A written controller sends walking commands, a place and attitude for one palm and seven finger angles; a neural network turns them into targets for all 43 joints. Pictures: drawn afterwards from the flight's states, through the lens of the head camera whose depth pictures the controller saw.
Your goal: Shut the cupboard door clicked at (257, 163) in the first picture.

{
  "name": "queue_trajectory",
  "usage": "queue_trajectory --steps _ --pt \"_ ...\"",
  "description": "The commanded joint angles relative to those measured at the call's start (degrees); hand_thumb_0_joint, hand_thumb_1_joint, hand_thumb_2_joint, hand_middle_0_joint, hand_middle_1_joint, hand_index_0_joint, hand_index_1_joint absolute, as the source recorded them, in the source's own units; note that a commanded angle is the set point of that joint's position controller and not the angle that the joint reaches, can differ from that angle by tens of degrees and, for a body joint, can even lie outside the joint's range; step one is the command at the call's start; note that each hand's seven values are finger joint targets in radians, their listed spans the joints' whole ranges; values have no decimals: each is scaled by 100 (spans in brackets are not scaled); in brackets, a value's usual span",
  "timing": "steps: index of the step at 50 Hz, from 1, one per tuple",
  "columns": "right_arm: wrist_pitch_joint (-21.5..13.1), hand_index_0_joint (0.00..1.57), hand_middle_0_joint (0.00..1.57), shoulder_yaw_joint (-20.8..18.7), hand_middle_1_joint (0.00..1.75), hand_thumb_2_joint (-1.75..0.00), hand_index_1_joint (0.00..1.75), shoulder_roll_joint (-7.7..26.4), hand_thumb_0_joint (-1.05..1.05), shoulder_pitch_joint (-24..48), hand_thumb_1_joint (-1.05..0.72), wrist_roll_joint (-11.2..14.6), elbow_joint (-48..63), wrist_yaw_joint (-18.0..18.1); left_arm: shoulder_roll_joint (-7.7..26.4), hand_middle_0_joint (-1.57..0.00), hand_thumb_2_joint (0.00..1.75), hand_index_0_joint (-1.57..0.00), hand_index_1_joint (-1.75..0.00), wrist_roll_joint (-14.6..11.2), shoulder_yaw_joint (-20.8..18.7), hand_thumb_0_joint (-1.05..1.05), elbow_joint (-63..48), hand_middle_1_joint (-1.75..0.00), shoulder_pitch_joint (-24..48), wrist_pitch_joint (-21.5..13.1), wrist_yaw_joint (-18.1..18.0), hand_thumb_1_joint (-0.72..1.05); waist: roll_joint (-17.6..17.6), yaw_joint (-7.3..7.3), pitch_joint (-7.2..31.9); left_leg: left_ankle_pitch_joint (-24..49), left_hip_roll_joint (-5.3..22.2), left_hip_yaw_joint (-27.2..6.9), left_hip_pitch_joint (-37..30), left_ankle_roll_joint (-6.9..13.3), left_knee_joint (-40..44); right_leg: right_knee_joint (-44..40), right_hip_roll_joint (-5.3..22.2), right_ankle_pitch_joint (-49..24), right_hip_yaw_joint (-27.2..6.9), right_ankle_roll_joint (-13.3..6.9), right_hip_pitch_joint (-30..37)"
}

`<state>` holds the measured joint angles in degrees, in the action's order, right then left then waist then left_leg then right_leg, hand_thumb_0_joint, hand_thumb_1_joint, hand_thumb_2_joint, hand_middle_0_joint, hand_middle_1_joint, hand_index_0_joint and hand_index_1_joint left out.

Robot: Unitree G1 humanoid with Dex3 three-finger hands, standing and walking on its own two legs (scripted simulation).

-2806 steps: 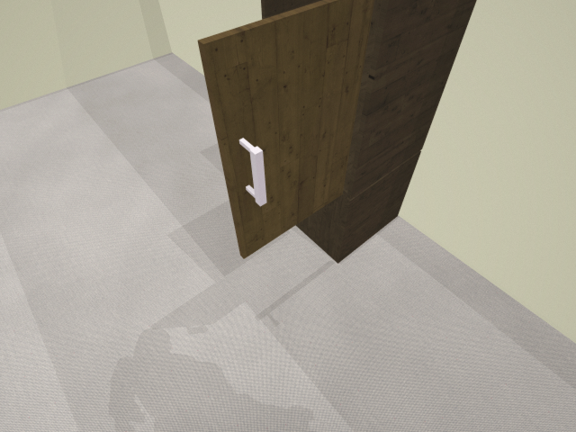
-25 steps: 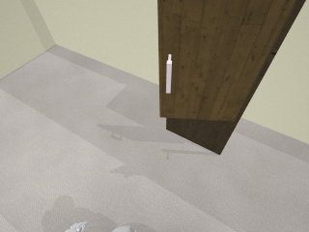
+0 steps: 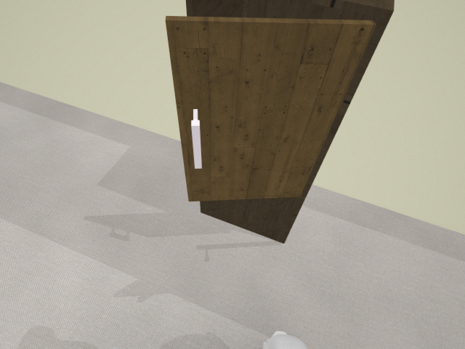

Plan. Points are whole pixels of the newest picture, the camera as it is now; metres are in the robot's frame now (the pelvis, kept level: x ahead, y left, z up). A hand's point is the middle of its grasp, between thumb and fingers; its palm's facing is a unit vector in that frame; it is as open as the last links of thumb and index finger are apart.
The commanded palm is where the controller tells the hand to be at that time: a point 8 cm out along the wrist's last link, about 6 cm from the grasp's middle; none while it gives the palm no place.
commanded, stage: take the last steps up to it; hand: left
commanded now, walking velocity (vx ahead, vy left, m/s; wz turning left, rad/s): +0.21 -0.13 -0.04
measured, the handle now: (196, 140) +0.58 +0.09 -0.03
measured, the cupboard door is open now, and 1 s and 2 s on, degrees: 26 26 26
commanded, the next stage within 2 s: come to a stop and stand still in 0.16 s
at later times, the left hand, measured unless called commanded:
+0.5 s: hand out of the picture +0.15 +0.10 -0.19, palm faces +0.07 -0.98 -0.16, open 7.3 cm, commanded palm none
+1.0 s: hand out of the picture +0.14 +0.14 -0.18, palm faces +0.05 -0.98 -0.21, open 7.4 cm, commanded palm none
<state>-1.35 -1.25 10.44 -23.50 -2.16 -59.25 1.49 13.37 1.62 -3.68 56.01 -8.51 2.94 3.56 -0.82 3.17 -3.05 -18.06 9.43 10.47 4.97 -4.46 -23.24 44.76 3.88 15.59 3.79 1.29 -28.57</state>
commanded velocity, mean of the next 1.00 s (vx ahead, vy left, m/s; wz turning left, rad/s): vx -0.05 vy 0.02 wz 0.00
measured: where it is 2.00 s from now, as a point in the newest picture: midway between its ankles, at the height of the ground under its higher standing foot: outside the picture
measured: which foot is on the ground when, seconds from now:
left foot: down 0.00-0.08, up 0.10-0.36, down 0.38-0.64, up 0.66-0.90, down 0.92-1.00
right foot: up 0.00-0.06, down 0.08-1.00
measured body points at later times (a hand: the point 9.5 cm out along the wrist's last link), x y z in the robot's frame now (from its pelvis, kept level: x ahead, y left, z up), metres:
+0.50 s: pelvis +0.13 -0.07 +0.00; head +0.15 -0.05 +0.44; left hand +0.14 +0.15 -0.17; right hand +0.24 -0.29 -0.14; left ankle +0.14 +0.02 -0.74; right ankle +0.09 -0.16 -0.74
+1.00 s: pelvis +0.11 -0.05 +0.00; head +0.13 -0.03 +0.44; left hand +0.14 +0.19 -0.17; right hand +0.15 -0.29 -0.15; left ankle +0.09 +0.08 -0.74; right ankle +0.09 -0.16 -0.74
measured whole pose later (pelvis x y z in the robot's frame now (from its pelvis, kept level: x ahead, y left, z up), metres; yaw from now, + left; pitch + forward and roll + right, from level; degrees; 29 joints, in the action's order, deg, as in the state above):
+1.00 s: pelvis +0.11 -0.05 +0.00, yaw +1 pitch -1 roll +0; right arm 2.1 -0.6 11.0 -12.1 -0.4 -61.9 1.7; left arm 11.3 0.8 -1.1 61.0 -12.6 1.2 -1.9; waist -1.4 -0.8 -3.3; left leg -17.3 1.8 1.6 10.1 -0.8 -28.3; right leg 27.9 1.2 17.2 4.0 0.1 -9.6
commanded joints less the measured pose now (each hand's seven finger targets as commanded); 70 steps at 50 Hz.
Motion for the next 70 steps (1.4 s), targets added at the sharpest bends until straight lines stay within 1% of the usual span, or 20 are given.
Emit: queue_trajectory --steps 1,2,3,4,5,6,10,15,17,19,24,29,32,33,36,41,44,46,58,70 --pt "-49 20 20 -388 30 -90 30 1371 0 195 -90 -4 198 34 269 -20 90 -20 -30 -6 -90 0 -362 -30 -14 -215 27 90 1096 -278 49 1093 998 -540 688 776 296 -1170 -307 -269 370 -109 1287" --pt "-38 20 20 -394 30 -90 30 1347 0 267 -90 30 195 11 446 -20 90 -20 -30 -1 -136 0 -138 -30 -636 -272 -4 90 747 -567 337 1289 710 -262 900 599 -498 -1633 -434 -434 401 -182 2161" --pt "-53 20 20 -336 30 -90 30 1094 0 253 -90 99 224 -45 873 -20 90 -20 -30 20 -231 0 96 -30 -1380 -360 -75 90 -248 -903 759 911 232 144 1852 393 -1823 -2093 144 -26 -293 -442 3519" --pt "-51 20 20 -192 30 -90 30 517 0 499 -90 170 485 -69 1440 -20 90 -20 -30 9 -340 0 311 -30 -2012 -418 -190 90 -1977 -1116 902 -1946 -647 188 3063 271 -3540 -2794 1545 -284 -2300 -1050 3992" --pt "-2 20 20 -205 30 -90 30 652 0 672 -90 180 599 -28 1414 -20 90 -20 -30 -56 -291 0 255 -30 -1848 -394 -267 90 -1393 -1039 870 -2100 -473 -587 3135 387 -4350 -3198 1875 -63 -2614 -1412 3348" --pt "-2 20 20 -220 30 -90 30 615 0 686 -90 174 513 7 1219 -20 90 -20 -30 -31 -253 0 151 -30 -1293 -398 -312 90 -1701 -776 717 -1631 -372 -803 3267 404 -4822 -3330 1712 146 -2681 -1469 2991" --pt "100 20 20 -169 30 -90 30 391 0 423 -90 56 250 -69 393 -20 90 -20 -30 -12 -3 0 -47 -30 -303 -476 -431 90 -558 -125 426 -706 -189 -741 2253 323 -3854 -2987 1077 -1468 -789 -1316 1721" --pt "78 20 20 -30 30 -90 30 107 0 538 -90 76 290 -61 322 -20 90 -20 -30 -31 47 0 150 -30 -527 -526 -457 90 -204 -153 377 -193 -511 -554 1611 261 -1709 -2727 987 -2630 -780 -1340 1888" --pt "51 20 20 30 30 -90 30 171 0 406 -90 114 133 -19 257 -20 90 -20 -30 -122 112 0 248 -30 -485 -526 -509 90 -136 -62 592 1283 -528 -745 692 251 -345 -2188 764 -3123 -603 -971 1931" --pt "-26 20 20 -20 30 -90 30 636 0 464 -90 138 121 27 28 -20 90 -20 -30 -143 199 0 284 -30 -782 -455 -571 90 606 -239 754 4644 350 -1467 -22 716 -300 -1981 255 -1894 -363 -311 1699" --pt "159 20 20 -113 30 -90 30 816 0 1007 -90 198 260 176 239 -20 90 -20 -30 -106 162 0 263 -30 -923 -239 -629 90 1060 -332 337 5486 510 -1509 -57 1067 -206 -1639 111 -1045 -277 -162 1601" --pt "312 20 20 -266 30 -90 30 880 0 1305 -90 163 548 134 330 -20 90 -20 -30 -31 73 0 74 -30 -1023 -223 -630 90 210 -380 820 3978 252 -1319 49 954 -653 -1688 215 -2026 -634 -289 1714" --pt "441 20 20 -252 30 -90 30 547 0 1406 -90 149 667 51 623 -20 90 -20 -30 17 8 0 75 -30 -1139 -263 -662 90 -1004 -456 559 -463 -904 -697 1456 370 -1974 -2137 1526 -5328 -1715 -955 2390" --pt "502 20 20 -261 30 -90 30 510 0 1576 -90 163 684 44 606 -20 90 -20 -30 21 33 0 108 -30 -1192 -261 -665 90 -1009 -537 431 -1384 -992 -986 1756 358 -2704 -2225 1727 -5699 -1754 -1172 2338" --pt "507 20 20 -224 30 -90 30 445 0 1593 -90 181 596 11 615 -20 90 -20 -30 14 42 0 -8 -30 -822 -279 -653 90 -596 -391 344 -1161 -935 -1191 2037 281 -3331 -2151 1416 -5074 -1278 -1396 2459" --pt "393 20 20 -126 30 -90 30 387 0 1509 -90 211 424 -26 720 -20 90 -20 -30 -1 30 0 98 -30 -870 -322 -608 90 -849 -461 494 -777 -860 -881 1537 220 -1699 -2076 1095 -4465 -1053 -1220 2715" --pt "281 20 20 -92 30 -90 30 410 0 978 -90 201 117 -12 640 -20 90 -20 -30 -72 63 0 181 -30 -642 -326 -589 90 -781 -261 609 951 -759 -892 444 263 51 -1768 779 -3469 -838 -730 2344" --pt "181 20 20 -82 30 -90 30 773 0 1016 -90 147 73 11 382 -20 90 -20 -30 -122 130 0 176 -30 -789 -276 -585 90 178 -445 595 2612 12 -1485 154 591 -2 -1949 285 -1642 -546 -288 1978" --pt "85 20 20 37 30 -90 30 556 0 739 -90 159 -265 55 168 -20 90 -20 -30 -99 223 0 658 -30 -737 -214 -507 90 412 -442 -183 554 -246 -1497 994 550 904 -2471 133 -570 -479 -194 2273" --pt "17 20 20 32 30 -90 30 370 0 345 -90 187 -387 78 -44 -20 90 -20 -30 -87 290 0 844 -30 -1099 -287 -542 90 19 -367 -142 991 -332 -1329 653 574 770 -2546 195 -831 -529 -164 2072"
